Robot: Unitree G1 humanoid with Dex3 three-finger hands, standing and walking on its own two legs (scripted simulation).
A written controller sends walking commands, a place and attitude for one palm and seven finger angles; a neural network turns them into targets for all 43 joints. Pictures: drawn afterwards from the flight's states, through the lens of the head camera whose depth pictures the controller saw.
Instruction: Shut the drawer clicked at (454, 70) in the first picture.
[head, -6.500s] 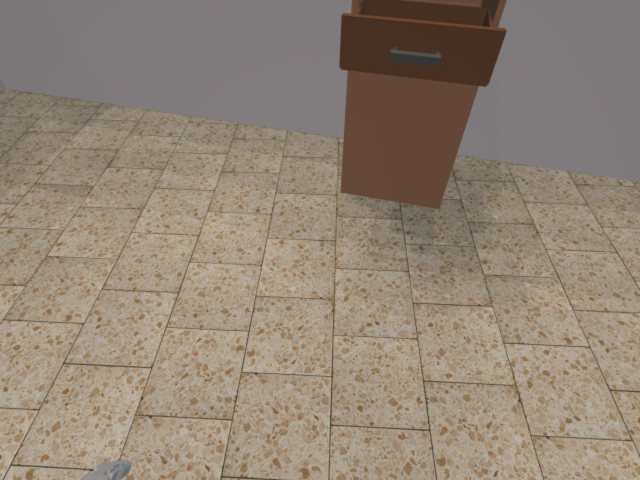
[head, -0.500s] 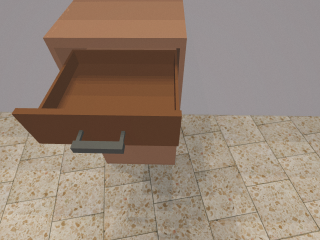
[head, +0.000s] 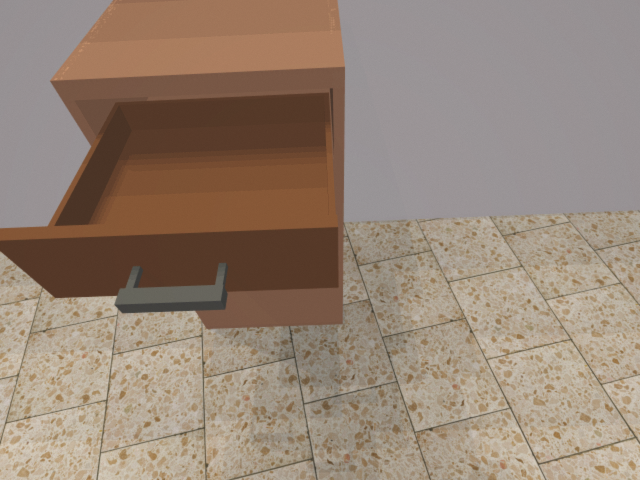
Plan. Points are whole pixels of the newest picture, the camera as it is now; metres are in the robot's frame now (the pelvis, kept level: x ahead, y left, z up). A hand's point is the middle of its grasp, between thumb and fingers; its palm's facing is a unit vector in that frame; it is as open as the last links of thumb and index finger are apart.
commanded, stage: look again from close up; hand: left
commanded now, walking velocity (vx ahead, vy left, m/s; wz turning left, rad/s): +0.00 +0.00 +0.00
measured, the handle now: (176, 285) +0.34 +0.21 +0.05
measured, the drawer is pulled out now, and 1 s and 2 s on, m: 0.30 0.30 0.30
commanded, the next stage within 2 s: raise the hand and make a fist in 0.54 s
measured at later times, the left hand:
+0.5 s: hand out of the picture +0.03 +0.15 -0.16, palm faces +0.03 -0.97 -0.24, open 7.3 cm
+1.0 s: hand (212, 472) +0.14 +0.12 +0.02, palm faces -0.03 -1.00 +0.04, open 6.3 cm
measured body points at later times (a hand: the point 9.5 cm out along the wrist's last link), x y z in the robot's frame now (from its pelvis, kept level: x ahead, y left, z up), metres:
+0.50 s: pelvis +0.02 -0.03 +0.01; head +0.03 -0.05 +0.46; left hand +0.02 +0.20 -0.14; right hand +0.02 -0.24 -0.16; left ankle -0.03 +0.12 -0.73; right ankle -0.02 -0.09 -0.73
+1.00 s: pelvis -0.05 -0.01 -0.04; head -0.03 -0.01 +0.41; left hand +0.13 +0.18 +0.02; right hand +0.19 -0.26 -0.07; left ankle -0.04 +0.13 -0.73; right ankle -0.02 -0.09 -0.73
